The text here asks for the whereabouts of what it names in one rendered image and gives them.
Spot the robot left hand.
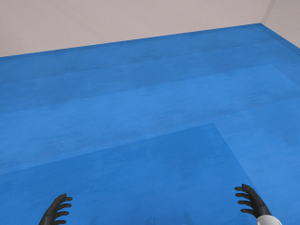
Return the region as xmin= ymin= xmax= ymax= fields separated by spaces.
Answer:
xmin=38 ymin=193 xmax=73 ymax=225

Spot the robot right hand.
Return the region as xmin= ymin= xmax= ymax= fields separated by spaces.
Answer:
xmin=234 ymin=184 xmax=272 ymax=218

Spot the robot right forearm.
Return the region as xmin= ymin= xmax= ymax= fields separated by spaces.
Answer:
xmin=256 ymin=215 xmax=282 ymax=225

